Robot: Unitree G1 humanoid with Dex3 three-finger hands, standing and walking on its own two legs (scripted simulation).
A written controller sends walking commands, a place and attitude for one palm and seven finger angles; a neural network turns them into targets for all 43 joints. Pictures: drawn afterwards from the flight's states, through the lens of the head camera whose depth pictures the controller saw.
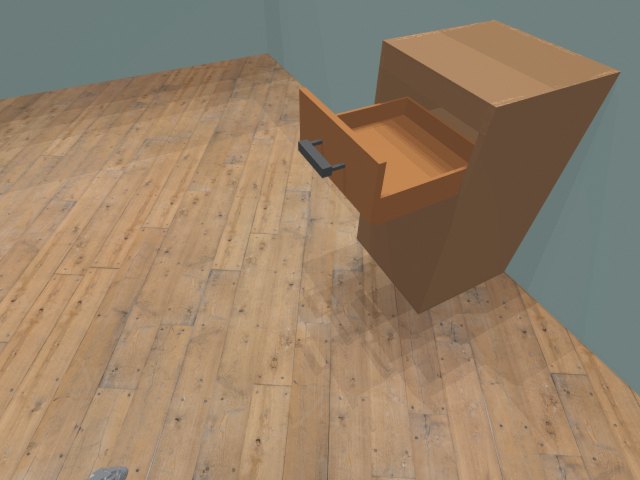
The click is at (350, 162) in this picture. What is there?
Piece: drawer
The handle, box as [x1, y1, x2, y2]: [298, 139, 344, 177]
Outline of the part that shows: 298,141 299,151 322,177 330,175 333,170 344,167 343,163 331,166 313,146 321,143 320,139 310,142 307,139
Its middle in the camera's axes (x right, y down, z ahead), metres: +0.00 -0.21 +1.00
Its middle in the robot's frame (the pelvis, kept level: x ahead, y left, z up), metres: +0.89 +0.04 -0.10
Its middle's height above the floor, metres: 0.67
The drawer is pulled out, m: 0.28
